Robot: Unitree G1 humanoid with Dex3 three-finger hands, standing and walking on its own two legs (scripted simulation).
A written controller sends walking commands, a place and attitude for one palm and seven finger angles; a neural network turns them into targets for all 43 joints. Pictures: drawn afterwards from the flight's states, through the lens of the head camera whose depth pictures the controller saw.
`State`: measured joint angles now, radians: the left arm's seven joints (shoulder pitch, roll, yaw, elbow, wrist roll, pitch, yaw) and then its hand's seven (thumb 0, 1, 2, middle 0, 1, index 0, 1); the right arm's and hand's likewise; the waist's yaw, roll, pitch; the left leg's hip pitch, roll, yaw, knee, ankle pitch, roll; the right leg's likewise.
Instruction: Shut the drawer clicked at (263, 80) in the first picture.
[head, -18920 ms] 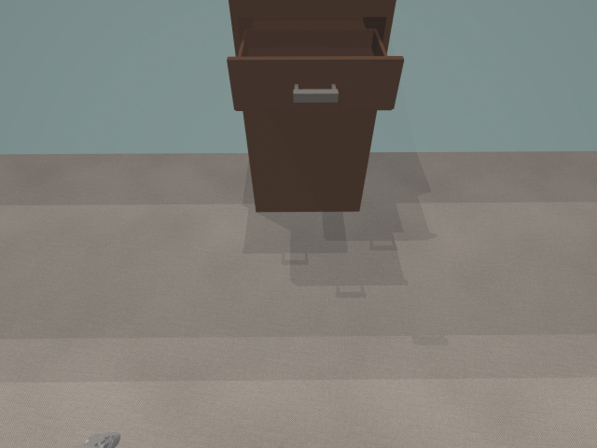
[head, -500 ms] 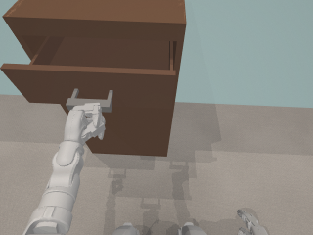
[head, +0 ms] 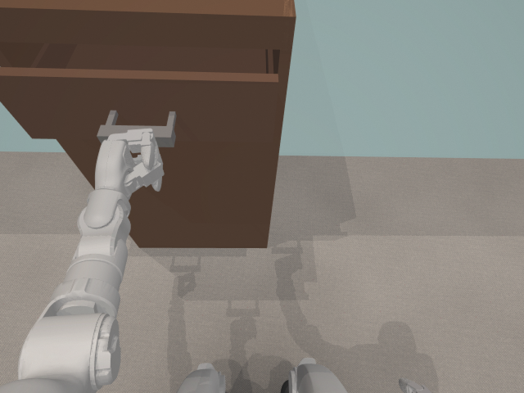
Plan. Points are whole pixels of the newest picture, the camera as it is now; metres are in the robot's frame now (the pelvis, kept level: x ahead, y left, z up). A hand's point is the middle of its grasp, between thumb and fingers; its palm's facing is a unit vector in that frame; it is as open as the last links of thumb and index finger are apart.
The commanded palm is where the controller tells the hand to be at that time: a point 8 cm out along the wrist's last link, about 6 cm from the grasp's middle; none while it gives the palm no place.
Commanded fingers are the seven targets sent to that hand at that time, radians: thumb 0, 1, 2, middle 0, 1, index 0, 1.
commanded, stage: push the drawer shut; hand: left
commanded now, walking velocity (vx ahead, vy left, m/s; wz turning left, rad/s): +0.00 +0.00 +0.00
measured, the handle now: (140, 126) +0.52 +0.19 +0.07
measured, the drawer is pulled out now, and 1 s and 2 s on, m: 0.08 0.00 0.00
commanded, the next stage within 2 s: pull the fist back off the drawer in 0.88 s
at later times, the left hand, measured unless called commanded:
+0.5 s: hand (168, 134) +0.51 +0.15 +0.06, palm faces -0.01 -1.00 -0.03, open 3.1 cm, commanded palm +0.49 +0.19 +0.07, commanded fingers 0.00 0.90 0.90 -1.40 -1.60 -1.40 -1.60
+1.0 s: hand (165, 128) +0.52 +0.15 +0.06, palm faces +0.00 -1.00 -0.05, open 2.9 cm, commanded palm +0.54 +0.19 +0.07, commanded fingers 0.00 0.90 0.90 -1.40 -1.60 -1.40 -1.60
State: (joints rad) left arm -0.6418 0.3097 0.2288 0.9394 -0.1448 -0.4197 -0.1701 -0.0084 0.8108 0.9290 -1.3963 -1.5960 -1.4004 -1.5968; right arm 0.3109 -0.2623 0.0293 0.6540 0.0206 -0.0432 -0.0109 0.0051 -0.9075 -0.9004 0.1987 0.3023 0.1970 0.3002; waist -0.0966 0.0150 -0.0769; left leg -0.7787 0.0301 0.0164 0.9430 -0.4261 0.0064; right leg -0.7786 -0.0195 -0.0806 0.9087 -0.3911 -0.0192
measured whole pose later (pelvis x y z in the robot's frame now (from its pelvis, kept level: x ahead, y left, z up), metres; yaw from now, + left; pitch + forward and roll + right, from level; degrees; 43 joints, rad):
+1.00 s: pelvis -0.01 +0.01 -0.02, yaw +0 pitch +22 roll -3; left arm -1.03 0.45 0.28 1.27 -0.04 -0.44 -0.09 -0.01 0.74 1.02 -1.40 -1.60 -1.40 -1.60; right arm 0.39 -0.27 0.05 0.68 -0.04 -0.01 0.01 0.00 -0.91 -0.90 0.20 0.30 0.20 0.30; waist -0.20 0.03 -0.09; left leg -0.99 0.03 -0.02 1.04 -0.44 0.02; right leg -0.96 -0.02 -0.11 0.96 -0.39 -0.01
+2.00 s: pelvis +0.04 +0.01 +0.02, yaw -2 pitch +15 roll -2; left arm -0.41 0.28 0.25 0.62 -0.17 -0.32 -0.14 0.01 0.90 0.90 -1.39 -1.60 -1.40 -1.60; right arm 0.33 -0.25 0.02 0.56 0.03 0.05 0.02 0.00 -0.91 -0.90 0.20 0.30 0.20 0.30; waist -0.08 0.03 -0.12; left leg -0.66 0.04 0.05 0.85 -0.46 0.02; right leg -0.67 0.00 -0.04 0.79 -0.39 0.00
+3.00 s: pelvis +0.04 +0.00 +0.06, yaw -1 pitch -4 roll -1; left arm 0.52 0.33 0.28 -0.44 -0.07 -0.10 0.10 0.01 0.89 0.90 -1.40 -1.60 -1.40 -1.60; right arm 0.21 -0.23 0.03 0.61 0.00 -0.09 -0.06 0.01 -0.91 -0.90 0.20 0.30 0.20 0.30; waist 0.06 0.07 0.01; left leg -0.08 0.02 0.04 0.44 -0.29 0.01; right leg -0.08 0.00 -0.05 0.41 -0.25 -0.01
